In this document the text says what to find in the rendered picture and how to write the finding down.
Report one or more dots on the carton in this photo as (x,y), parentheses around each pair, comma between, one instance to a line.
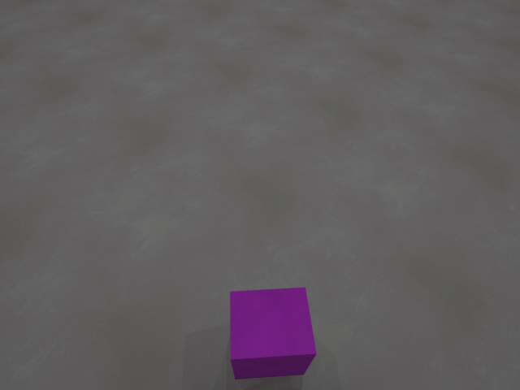
(271,333)

